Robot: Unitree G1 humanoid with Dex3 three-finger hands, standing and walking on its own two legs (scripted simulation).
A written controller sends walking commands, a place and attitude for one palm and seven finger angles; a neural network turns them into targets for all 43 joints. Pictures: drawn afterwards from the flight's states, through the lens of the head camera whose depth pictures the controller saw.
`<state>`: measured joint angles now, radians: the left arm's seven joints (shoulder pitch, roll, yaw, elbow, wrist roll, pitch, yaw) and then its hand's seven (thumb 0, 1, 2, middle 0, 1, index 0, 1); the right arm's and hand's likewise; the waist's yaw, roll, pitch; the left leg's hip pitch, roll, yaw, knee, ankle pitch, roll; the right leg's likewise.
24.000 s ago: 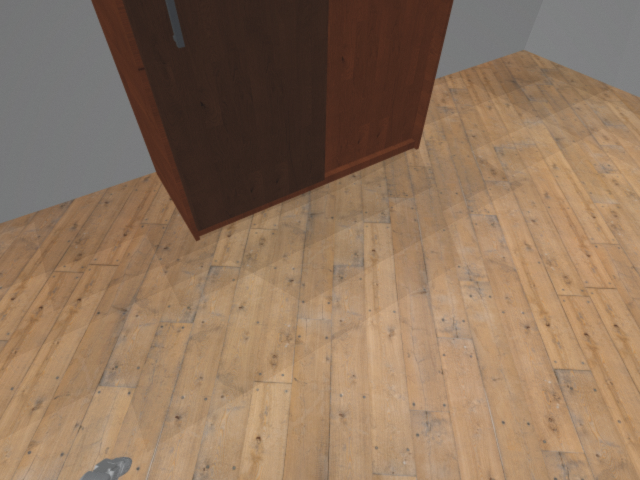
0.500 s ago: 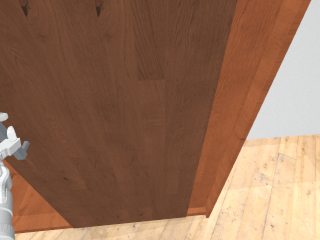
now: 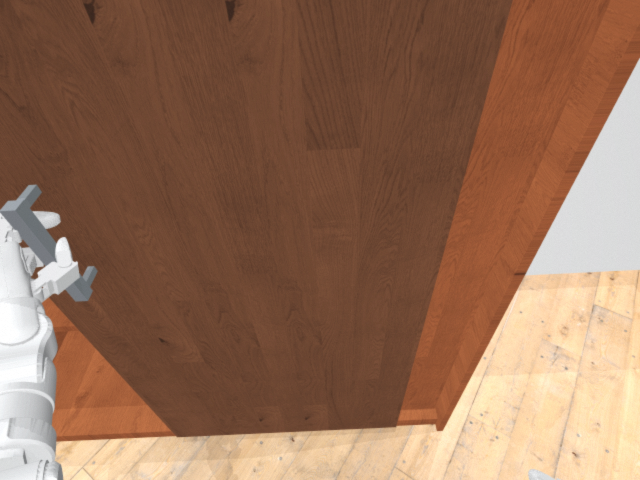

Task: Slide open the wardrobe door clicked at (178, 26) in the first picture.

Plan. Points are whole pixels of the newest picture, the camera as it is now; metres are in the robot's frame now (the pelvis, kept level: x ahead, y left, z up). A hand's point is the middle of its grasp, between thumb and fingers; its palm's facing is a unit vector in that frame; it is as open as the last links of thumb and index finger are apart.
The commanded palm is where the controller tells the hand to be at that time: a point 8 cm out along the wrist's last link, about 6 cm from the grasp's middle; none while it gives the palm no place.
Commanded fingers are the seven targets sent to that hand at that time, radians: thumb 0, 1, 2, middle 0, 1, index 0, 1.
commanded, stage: stop walking and hold the door there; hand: left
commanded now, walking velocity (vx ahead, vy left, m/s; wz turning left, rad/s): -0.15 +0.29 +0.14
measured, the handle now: (58, 246) +0.37 +0.38 +0.12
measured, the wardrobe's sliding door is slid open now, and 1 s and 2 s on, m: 0.49 0.49 0.49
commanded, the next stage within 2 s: loosen the grip on the handle in 1.32 s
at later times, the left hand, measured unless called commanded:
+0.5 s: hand (65, 271) +0.32 +0.35 +0.12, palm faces +0.42 -0.87 -0.25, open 5.8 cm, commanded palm +0.28 +0.37 +0.10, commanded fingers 0.00 0.90 0.90 -0.45 -1.40 -0.45 -1.40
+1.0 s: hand (63, 272) +0.32 +0.35 +0.12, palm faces +0.35 -0.92 -0.20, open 5.7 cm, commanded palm +0.28 +0.38 +0.10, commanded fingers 0.00 0.90 0.90 -0.45 -1.40 -0.45 -1.40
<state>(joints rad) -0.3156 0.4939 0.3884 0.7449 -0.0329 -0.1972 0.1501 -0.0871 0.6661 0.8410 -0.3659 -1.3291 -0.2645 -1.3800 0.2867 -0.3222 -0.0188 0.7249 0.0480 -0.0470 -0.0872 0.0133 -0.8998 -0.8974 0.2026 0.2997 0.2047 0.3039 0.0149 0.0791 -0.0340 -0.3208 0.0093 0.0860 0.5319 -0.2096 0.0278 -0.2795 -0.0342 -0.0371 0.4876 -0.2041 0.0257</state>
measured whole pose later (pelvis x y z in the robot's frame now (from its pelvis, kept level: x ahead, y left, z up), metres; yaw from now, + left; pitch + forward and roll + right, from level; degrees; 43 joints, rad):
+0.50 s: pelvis -0.05 +0.09 -0.01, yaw +3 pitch +0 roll +0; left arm -0.44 0.35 0.23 0.49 -0.06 -0.10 0.15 -0.10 0.74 0.80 -0.36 -1.37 -0.28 -1.37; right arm 0.19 -0.22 0.06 0.68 0.04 -0.04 -0.06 0.01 -0.90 -0.90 0.21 0.30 0.21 0.30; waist 0.02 0.07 0.10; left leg -0.36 0.00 0.07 0.63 -0.32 0.00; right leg -0.26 -0.02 -0.13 0.61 -0.35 -0.04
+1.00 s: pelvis -0.08 +0.10 +0.00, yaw +0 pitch -1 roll -1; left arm -0.49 0.39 0.22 0.67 -0.06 -0.11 0.12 -0.06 0.77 0.81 -0.35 -1.32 -0.27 -1.39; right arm 0.23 -0.24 0.05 0.70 0.02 -0.06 -0.08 0.01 -0.90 -0.90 0.20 0.30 0.21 0.30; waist -0.01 0.00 0.03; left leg -0.29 0.03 0.15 0.45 -0.15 0.05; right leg -0.19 -0.03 -0.03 0.45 -0.24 0.02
